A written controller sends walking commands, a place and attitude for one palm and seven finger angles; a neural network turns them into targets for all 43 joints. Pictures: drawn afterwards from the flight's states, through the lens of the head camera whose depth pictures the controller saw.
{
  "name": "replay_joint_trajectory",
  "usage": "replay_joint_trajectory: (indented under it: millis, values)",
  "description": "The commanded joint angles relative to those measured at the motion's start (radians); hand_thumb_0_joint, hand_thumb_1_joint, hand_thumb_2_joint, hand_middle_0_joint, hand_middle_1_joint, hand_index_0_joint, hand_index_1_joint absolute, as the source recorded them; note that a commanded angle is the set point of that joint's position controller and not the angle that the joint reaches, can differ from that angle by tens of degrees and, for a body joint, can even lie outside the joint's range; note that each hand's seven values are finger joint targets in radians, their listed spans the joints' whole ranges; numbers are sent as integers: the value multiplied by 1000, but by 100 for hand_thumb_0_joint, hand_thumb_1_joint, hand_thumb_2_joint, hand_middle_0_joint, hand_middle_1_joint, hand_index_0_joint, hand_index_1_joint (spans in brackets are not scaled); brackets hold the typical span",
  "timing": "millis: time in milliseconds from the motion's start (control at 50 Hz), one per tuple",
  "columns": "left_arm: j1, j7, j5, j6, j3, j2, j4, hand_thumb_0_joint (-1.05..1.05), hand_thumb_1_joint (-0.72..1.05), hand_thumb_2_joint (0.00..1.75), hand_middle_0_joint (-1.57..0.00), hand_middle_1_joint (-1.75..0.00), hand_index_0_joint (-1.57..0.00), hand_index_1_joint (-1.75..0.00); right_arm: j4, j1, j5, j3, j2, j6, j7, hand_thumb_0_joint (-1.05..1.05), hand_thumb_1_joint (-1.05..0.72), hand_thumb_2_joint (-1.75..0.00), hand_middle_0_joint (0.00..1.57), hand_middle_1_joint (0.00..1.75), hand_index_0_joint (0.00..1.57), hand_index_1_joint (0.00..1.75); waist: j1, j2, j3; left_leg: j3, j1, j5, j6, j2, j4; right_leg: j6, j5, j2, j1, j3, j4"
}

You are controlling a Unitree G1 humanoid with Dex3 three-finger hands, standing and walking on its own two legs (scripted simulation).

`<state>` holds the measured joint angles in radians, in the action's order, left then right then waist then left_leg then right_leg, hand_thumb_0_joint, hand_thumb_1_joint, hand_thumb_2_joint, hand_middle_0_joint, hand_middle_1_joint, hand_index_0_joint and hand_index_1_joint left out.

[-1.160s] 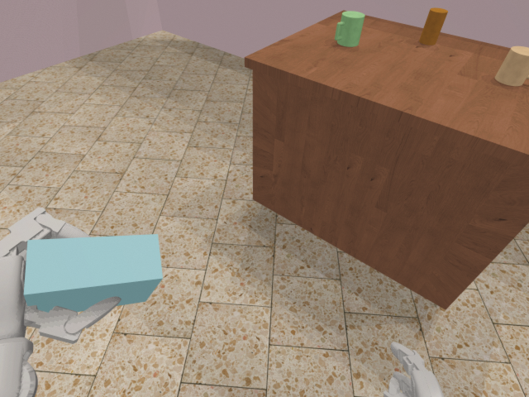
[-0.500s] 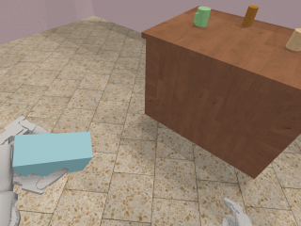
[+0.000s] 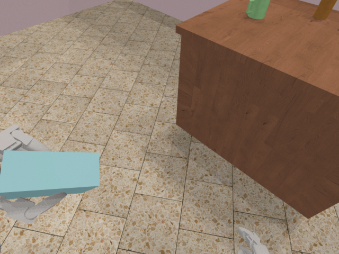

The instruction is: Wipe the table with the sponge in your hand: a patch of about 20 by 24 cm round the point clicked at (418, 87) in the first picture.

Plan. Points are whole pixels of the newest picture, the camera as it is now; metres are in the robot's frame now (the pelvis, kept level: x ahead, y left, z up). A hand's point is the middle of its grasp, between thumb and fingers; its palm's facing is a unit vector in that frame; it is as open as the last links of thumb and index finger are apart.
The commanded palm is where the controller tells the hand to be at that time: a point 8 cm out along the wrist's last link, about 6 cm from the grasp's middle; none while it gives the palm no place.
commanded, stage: walk to a spot facing it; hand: left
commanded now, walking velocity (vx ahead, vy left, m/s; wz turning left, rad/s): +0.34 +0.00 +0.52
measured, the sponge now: (64, 175) +0.23 +0.18 +0.15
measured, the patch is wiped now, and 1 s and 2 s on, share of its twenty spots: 0.00 0.00 0.00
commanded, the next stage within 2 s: turn to face it in 0.88 s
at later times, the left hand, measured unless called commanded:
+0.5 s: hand (8, 129) +0.30 +0.29 +0.19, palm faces +0.59 -0.67 -0.44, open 9.8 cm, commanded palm +0.21 +0.31 +0.19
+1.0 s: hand (10, 121) +0.32 +0.30 +0.19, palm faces +0.73 -0.53 -0.43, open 9.8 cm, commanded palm +0.24 +0.31 +0.19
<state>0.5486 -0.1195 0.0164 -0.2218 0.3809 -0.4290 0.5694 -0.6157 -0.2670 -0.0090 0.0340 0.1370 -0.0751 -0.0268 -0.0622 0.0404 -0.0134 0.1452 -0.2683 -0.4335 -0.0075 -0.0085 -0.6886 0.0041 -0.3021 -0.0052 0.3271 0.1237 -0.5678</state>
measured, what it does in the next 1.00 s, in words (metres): walks ahead, turning left: left foot, then right foot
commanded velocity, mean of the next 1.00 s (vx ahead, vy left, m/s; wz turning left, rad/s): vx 0.18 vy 0.00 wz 0.46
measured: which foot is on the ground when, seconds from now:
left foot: down 0.00-0.00, up 0.02-0.32, down 0.34-0.64, up 0.66-0.94, down 0.96-1.00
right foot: down 0.00-0.34, up 0.36-0.62, down 0.64-0.96, up 0.98-1.00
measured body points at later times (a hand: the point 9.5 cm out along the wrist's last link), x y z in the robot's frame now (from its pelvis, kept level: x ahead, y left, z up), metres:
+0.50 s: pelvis +0.13 +0.00 -0.01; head +0.16 +0.02 +0.44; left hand +0.26 +0.32 +0.22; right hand +0.38 -0.15 -0.08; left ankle +0.17 +0.14 -0.72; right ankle +0.13 -0.13 -0.65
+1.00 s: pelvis +0.24 -0.01 -0.01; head +0.27 +0.02 +0.44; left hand +0.28 +0.32 +0.21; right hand +0.53 -0.16 -0.07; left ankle +0.22 +0.10 -0.73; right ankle +0.25 -0.14 -0.69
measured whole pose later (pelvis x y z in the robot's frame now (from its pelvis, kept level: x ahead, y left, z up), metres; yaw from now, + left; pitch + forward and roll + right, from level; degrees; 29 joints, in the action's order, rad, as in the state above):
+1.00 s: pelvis +0.24 -0.01 -0.01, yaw +29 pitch +0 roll +2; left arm 0.48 -0.19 0.04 -0.20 0.40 -0.42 0.65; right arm -0.53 -0.15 0.00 -0.07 0.25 -0.04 -0.07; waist -0.03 -0.07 -0.10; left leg -0.18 -0.37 -0.24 0.03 -0.03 -0.64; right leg -0.06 -0.53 0.18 0.36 0.17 -0.97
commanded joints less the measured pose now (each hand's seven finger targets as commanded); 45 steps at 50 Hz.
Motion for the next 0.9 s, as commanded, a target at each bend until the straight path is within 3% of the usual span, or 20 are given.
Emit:
replay_joint_trajectory:
  millis: [0,20,60,120,200,280,300,320,340,360,420,480,580,600,620,640,680,740,840,880]
  values:
    - [-84,-44,20,-63,197,-165,71,0,10,130,-120,-160,-120,-160,159,132,4,-85,174,-38,-41,0,-90,-90,20,30,20,30,70,-196,151,-100,-521,-82,20,-24,-551,212,108,493,-465,-579,238]
    - [-76,-40,14,-57,183,-163,43,0,10,130,-120,-160,-120,-160,151,135,8,-92,183,-31,-40,0,-90,-90,20,30,20,30,70,-173,91,-88,-529,-97,12,-53,-629,222,16,501,-373,-585,264]
    - [-60,-31,3,-68,138,-129,43,0,10,130,-120,-160,-120,-160,139,145,-1,-71,166,-5,-41,0,-90,-90,20,30,20,30,67,-142,-11,-104,-515,-8,-9,-102,-635,184,97,427,-247,-374,279]
    - [-186,-36,-6,-67,74,-99,131,0,10,130,-120,-160,-120,-160,144,165,-7,-66,163,3,-45,0,-90,-90,20,30,20,30,53,-166,-2,-171,-399,61,-11,-126,-413,123,313,376,-203,-107,254]
    - [-184,-70,-11,-46,70,-105,213,0,10,130,-120,-160,-120,-160,182,152,-7,-80,147,-15,-47,0,-90,-90,20,30,20,30,96,-197,15,-344,-231,110,3,-67,-93,111,500,358,-220,-16,195]
    - [-212,-101,-10,-44,90,-131,296,0,10,130,-120,-160,-120,-160,202,100,1,-95,145,-23,-61,0,-90,-90,20,30,20,30,30,-89,184,-436,159,239,22,48,152,40,637,301,-153,105,-227]
    - [-216,-104,-12,-61,104,-141,309,0,10,130,-120,-160,-120,-160,209,96,5,-101,156,-22,-64,0,-90,-90,20,30,20,30,14,48,238,-294,353,263,71,-36,176,-1,454,262,1,104,-456]
    - [-171,-103,6,-67,95,-111,291,0,10,130,-120,-160,-120,-160,206,101,4,-107,183,-26,-54,0,-90,-90,20,30,20,30,27,276,262,161,436,506,212,-317,240,-48,-182,101,194,57,-736]
    - [-248,-101,2,-73,107,-153,319,0,10,130,-120,-160,-120,-160,211,101,17,-98,187,-35,-29,0,-90,-90,20,30,20,30,30,221,214,411,386,671,299,-433,305,-39,-356,59,294,-64,-846]
    - [-224,-73,-4,-59,147,-187,198,0,10,130,-120,-160,-120,-160,183,128,22,-108,195,-35,-26,0,-90,-90,20,30,20,30,36,145,179,369,291,468,299,-451,315,-44,-312,126,336,-153,-853]
    - [-146,-54,7,-61,185,-174,272,0,10,130,-120,-160,-120,-160,182,137,29,-112,167,-30,-27,0,-90,-90,20,30,20,30,65,208,135,192,107,165,270,-362,339,-54,-229,164,322,-141,-702]
    - [-67,-45,34,-64,142,-91,263,0,10,130,-120,-160,-120,-160,174,138,27,-93,162,-55,-17,0,-90,-90,20,30,20,30,72,212,125,8,-75,120,199,-281,380,-62,-137,125,83,-35,-395]
    - [-131,-44,22,-16,102,-71,128,0,10,130,-120,-160,-120,-160,166,130,25,-78,160,-55,-43,0,-90,-90,20,30,20,30,88,100,104,-96,-224,-122,107,-187,196,-70,-79,43,-218,62,-3]
    - [-172,-45,10,-2,98,-88,117,0,10,130,-120,-160,-120,-160,165,122,26,-74,141,-50,-45,0,-90,-90,20,30,20,30,94,-91,95,-182,-326,-163,62,-100,-51,-19,-208,161,-265,-100,162]
    - [-179,-56,7,22,126,-147,88,0,10,130,-120,-160,-120,-160,178,139,23,-63,112,-46,-48,0,-90,-90,20,30,20,30,110,-446,58,-262,-501,-204,3,22,-406,107,-226,442,-278,-556,336]
    - [-230,-66,17,25,112,-158,108,0,10,130,-120,-160,-120,-160,170,179,2,-61,153,-60,-49,0,-90,-90,20,30,20,30,103,-376,43,-143,-531,-128,-7,-25,-586,163,-85,541,-253,-646,363]
    - [-225,-53,4,-3,82,-125,106,0,10,130,-120,-160,-120,-160,125,163,-6,-50,145,-48,-44,0,-90,-90,20,30,20,30,79,-210,16,-139,-484,-26,-36,-73,-678,147,237,470,-223,-395,272]
    - [-257,-58,-13,-26,80,-130,130,0,10,130,-120,-160,-120,-160,126,196,-10,-51,141,-34,-56,0,-90,-90,20,30,20,30,71,-226,40,-219,-330,-22,-44,-79,-441,83,657,389,-236,-66,164]
    - [-120,-92,9,-21,126,-136,246,0,10,130,-120,-160,-120,-160,202,178,-6,-69,123,-16,-52,0,-90,-90,20,30,20,30,107,-249,144,-348,-170,16,-30,-31,-40,86,771,387,-311,32,63]
    - [-89,-103,19,-19,145,-141,290,0,10,130,-120,-160,-120,-160,215,142,-1,-82,132,-6,-54,0,-90,-90,20,30,20,30,72,-192,195,-382,-49,116,-30,23,129,53,803,360,-286,64,-84]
